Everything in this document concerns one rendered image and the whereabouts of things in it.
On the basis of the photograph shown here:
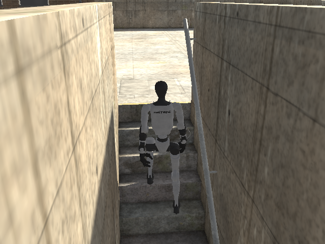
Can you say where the stairs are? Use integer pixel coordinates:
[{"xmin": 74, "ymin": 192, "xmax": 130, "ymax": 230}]
[{"xmin": 118, "ymin": 103, "xmax": 209, "ymax": 244}]

